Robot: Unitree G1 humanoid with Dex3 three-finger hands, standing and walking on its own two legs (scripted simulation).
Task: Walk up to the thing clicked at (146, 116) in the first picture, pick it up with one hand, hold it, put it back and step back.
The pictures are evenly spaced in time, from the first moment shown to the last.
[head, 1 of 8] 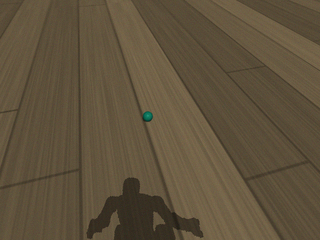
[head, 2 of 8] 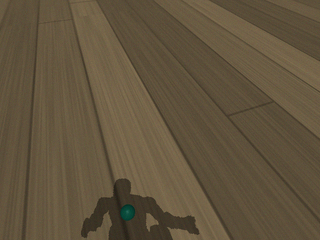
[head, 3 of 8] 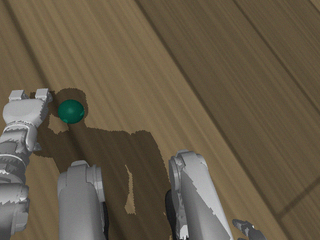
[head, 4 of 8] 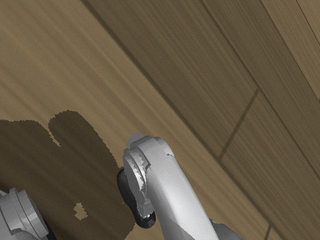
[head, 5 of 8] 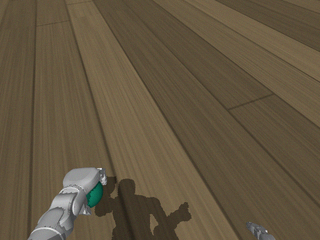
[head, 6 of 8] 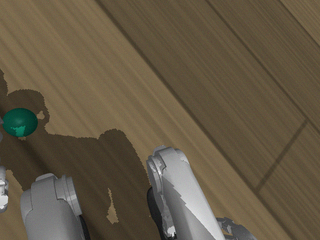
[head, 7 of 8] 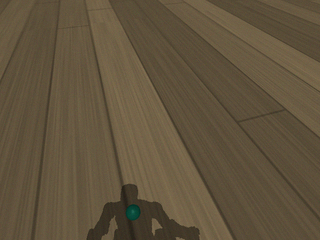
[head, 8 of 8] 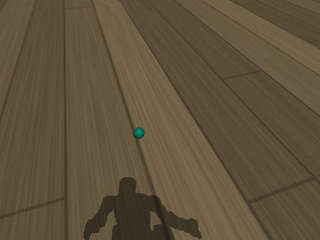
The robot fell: no
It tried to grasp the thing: yes
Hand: left
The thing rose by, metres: 0.68
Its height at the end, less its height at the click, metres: +0.00
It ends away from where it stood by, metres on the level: 0.01
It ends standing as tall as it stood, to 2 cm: yes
